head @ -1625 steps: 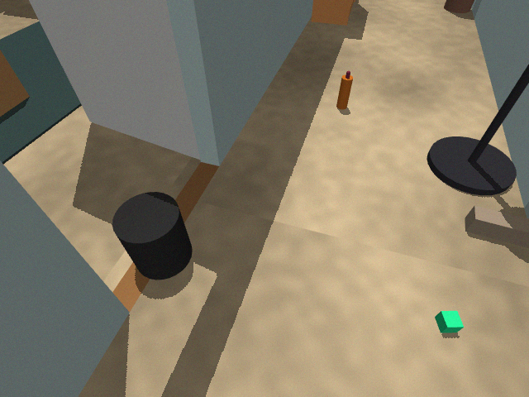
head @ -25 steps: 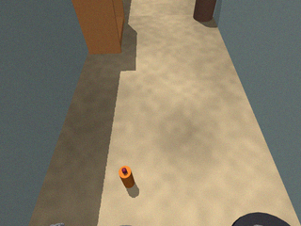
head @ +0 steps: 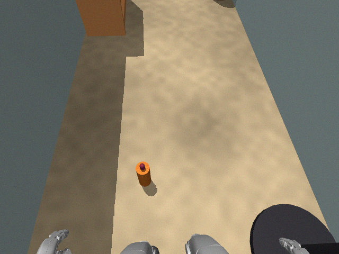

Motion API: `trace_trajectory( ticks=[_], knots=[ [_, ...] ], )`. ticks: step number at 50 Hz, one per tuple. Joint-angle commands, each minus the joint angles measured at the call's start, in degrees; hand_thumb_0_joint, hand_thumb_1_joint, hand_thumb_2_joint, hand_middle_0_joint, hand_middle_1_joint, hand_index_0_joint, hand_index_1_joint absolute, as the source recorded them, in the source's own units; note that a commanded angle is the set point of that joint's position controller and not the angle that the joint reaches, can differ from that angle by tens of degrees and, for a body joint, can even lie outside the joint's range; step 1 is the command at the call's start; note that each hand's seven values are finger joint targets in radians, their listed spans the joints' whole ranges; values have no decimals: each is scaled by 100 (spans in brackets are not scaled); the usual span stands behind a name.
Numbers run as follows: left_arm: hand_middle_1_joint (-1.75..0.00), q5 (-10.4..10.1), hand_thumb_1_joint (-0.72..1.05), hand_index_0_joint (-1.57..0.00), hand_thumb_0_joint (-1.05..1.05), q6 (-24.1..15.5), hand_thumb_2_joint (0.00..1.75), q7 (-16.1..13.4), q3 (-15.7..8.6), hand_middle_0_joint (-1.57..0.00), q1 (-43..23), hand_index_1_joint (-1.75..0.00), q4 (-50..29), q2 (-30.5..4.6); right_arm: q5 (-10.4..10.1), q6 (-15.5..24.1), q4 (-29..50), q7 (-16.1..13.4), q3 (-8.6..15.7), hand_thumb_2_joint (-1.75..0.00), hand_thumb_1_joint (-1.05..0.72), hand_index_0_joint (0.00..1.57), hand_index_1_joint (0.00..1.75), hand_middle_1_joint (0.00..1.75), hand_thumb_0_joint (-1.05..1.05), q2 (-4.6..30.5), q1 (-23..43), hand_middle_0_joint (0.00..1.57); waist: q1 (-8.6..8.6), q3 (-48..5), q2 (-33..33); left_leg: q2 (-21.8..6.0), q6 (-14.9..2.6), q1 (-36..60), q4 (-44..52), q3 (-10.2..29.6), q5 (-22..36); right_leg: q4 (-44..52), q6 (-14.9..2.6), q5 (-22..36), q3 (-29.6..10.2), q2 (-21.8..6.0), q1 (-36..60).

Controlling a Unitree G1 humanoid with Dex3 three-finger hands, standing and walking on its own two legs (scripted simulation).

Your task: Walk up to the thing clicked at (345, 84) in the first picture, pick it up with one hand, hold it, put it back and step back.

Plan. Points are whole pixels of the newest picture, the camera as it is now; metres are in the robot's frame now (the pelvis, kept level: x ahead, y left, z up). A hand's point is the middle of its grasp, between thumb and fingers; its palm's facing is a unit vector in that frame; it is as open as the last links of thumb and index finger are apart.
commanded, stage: step back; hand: left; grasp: from the side
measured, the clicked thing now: (143, 173) +0.50 +0.12 -0.63
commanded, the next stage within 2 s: none
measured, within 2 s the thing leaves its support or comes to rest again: neither
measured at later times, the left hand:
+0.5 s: hand out of the picture +0.01 +0.28 -0.16, palm faces +0.03 -0.93 -0.36, open 7.3 cm
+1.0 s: hand out of the picture -0.19 +0.24 -0.14, palm faces -0.04 -0.92 -0.40, open 7.3 cm
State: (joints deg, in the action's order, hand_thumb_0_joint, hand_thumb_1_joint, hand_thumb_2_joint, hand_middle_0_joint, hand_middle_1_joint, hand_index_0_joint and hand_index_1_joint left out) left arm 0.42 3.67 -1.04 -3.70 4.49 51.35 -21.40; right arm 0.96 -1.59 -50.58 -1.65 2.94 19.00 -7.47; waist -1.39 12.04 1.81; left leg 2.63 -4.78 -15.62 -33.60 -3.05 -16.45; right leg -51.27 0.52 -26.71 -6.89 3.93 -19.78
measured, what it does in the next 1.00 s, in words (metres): walks backwards: right foot, then left foot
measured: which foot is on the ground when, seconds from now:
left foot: down 0.00-0.16, up 0.18-0.44, down 0.46-0.90, up 0.92-1.00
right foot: up 0.00-0.08, down 0.10-0.48, up 0.50-0.86, down 0.88-1.00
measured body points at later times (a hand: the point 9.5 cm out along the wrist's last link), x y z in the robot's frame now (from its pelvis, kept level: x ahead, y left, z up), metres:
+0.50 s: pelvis -0.12 +0.01 -0.01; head -0.06 +0.03 +0.43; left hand +0.01 +0.33 -0.13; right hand -0.02 -0.31 -0.12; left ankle -0.14 +0.13 -0.73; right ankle -0.02 -0.12 -0.73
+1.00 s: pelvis -0.27 -0.03 -0.01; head -0.22 -0.05 +0.44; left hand -0.19 +0.28 -0.11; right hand -0.15 -0.35 -0.12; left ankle -0.22 +0.12 -0.68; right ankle -0.26 -0.15 -0.73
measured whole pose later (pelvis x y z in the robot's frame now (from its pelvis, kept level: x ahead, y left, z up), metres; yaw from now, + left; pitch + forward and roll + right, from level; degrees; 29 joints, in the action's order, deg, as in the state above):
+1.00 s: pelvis -0.27 -0.03 -0.01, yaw -3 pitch -3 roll +1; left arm 2.4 3.4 1.5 -4.7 12.4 47.4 -20.5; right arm 0.0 -3.3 -47.8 -1.6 3.6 23.3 -7.2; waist 2.0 9.1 -1.0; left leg 2.9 0.1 -28.4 -58.8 5.6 -27.9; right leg -38.6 -0.7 -19.3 -4.2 0.2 -16.6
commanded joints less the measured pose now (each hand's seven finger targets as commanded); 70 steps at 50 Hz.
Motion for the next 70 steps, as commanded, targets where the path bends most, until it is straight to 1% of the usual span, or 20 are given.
trace_trajectory(
  ticks=[1,6,9,13,19,23,26,30,37,42,44,46,47,50,57,60,62,64,67,70],
  knots=[
    [-30,45,90,-20,0,-190,90,-53,-291,-20,170,-30,-474,-944,-4,80,364,-95,406,-90,-90,20,30,30,0,1613,-237,20,-93,-1573,-895,-1562,-493,1506,460,1640,3386,1127,-120,217,308,-243,-95],
    [-30,153,90,-20,0,-287,90,-3,-390,-20,778,-30,-281,-1144,-85,76,495,-8,361,-90,-90,20,30,30,0,1542,226,20,210,-1732,1,-1216,-188,-104,58,1439,1395,2191,-582,2181,-208,-687,1370],
    [-30,170,90,-20,0,-308,90,19,-501,-20,52,-30,-788,-1709,-71,6,437,-16,348,-90,-90,20,30,30,0,1403,178,20,270,-956,1435,314,489,-540,-2858,915,-1933,3261,-2097,2805,-2621,-2669,28],
    [-30,119,90,-20,0,-324,90,-61,-435,-20,-166,-30,-951,-1210,-115,20,237,45,256,-90,-90,20,30,30,0,1334,-229,20,100,-1003,502,553,494,-830,-3425,1174,-1240,2953,-1388,3312,-970,-1649,300],
    [-30,194,90,-20,0,-211,90,-70,-420,-20,307,-30,-1097,-1190,-84,136,447,-28,178,-90,-90,20,30,30,0,1257,-352,20,312,-1790,845,-105,584,-960,-765,703,-1282,2123,-1187,4011,-576,-1539,2166],
    [-30,45,90,-20,0,-15,90,31,-347,-20,343,-30,-1216,-1137,113,221,322,-42,334,-90,-90,20,30,30,0,1335,-685,20,161,-1738,532,-358,421,680,1446,714,1178,1166,-600,2891,-224,-1016,873],
    [-30,139,90,-20,0,-37,90,-80,-440,-20,-189,-30,-1288,-1189,141,206,593,8,580,-90,-90,20,30,30,0,2518,-145,20,-249,-1155,-1683,-2875,-1305,-457,1754,3681,1831,-1377,-78,-1110,-433,79,-449],
    [-30,5,90,-20,0,-32,90,15,-471,-20,622,-30,-941,-1127,123,248,683,-58,342,-90,-90,20,30,30,0,1636,386,20,413,-1046,-951,-1467,-505,432,967,1417,2757,-2184,-162,-29,-581,293,-1053],
    [-30,91,90,-20,0,-121,90,34,-445,-20,490,-30,-1084,-1018,57,219,727,-106,421,-90,-90,20,30,30,0,1725,-319,20,-94,-1501,-1006,-1808,-1011,1592,474,1589,3107,-409,201,-355,-121,-110,-904],
    [-30,109,90,-20,0,-180,90,109,-467,-20,1269,-30,-630,-991,31,83,934,-50,439,-90,-90,20,30,30,0,1935,151,20,236,-1807,-1275,-1483,-548,406,64,1255,2025,2276,-71,1002,615,-251,872],
    [-30,187,90,-20,0,-207,90,132,-560,-20,1459,-30,-533,-1266,-47,23,945,-26,380,-90,-90,20,30,30,0,1704,152,20,318,-1783,-751,-1056,-72,-647,-302,1099,797,2574,-375,1341,25,-534,1544],
    [-30,247,90,-20,0,-178,90,128,-743,-20,774,-30,-933,-2351,-70,5,1074,-159,383,-90,-90,20,30,30,0,1455,384,20,598,-1222,1744,247,500,-1249,-2853,797,-2016,3491,-1804,1073,-2671,-2698,-297],
    [-30,226,90,-20,0,-205,90,85,-714,-20,257,-30,-1110,-2188,-90,2,931,-161,467,-90,-90,20,30,30,0,1677,225,20,336,-780,1540,-17,485,-826,-3481,1194,-1881,3674,-1805,961,-2678,-2768,-1142],
    [-30,202,90,-20,0,-225,90,36,-534,-20,-147,-30,-1194,-1382,-126,52,592,-77,327,-90,-90,20,30,30,0,1472,-345,20,17,-895,689,423,444,-1149,-3582,1138,-1113,2748,-1170,2523,-601,-1511,-95],
    [-30,245,90,-20,0,-153,90,-76,-495,-20,411,-30,-1298,-1260,-4,192,656,-93,229,-90,-90,20,30,30,0,1247,-515,20,354,-1561,1092,-145,524,-1044,-879,574,-1301,2014,-1204,3721,-559,-1715,1797],
    [-30,110,90,-20,0,-12,90,-16,-412,-20,265,-30,-1378,-1246,74,243,426,-76,318,-90,-90,20,30,30,0,1268,-993,20,145,-1779,640,-73,409,94,1290,258,741,1113,-828,3366,-188,-1376,1351],
    [-30,41,90,-20,0,39,90,20,-292,-20,565,-30,-1437,-804,210,229,533,-82,510,-90,-90,20,30,30,0,2089,-707,20,304,-1631,-1241,-1902,-300,1146,1371,2862,1941,-264,-258,149,382,-141,-1041],
    [-30,134,90,-20,0,45,90,-84,-486,-20,-102,-30,-1409,-1341,171,250,713,-88,594,-90,-90,20,30,30,0,2553,-257,20,-50,-1124,-1465,-2943,-1392,-841,1638,3860,1764,-2002,-132,-1057,-533,-105,-465],
    [-30,18,90,-20,0,73,90,0,-488,-20,555,-30,-1083,-1199,201,275,809,-127,363,-90,-90,20,30,30,0,1776,310,20,468,-1113,-826,-1683,-745,-142,997,1682,2608,-2693,-146,-130,-654,215,-898],
    [-30,81,90,-20,0,29,90,32,-508,-20,565,-30,-1049,-1170,129,248,704,-109,374,-90,-90,20,30,30,0,1641,-154,20,230,-1266,-842,-1599,-764,679,735,1641,2576,-2099,83,-150,-406,130,-1065]
  ],
)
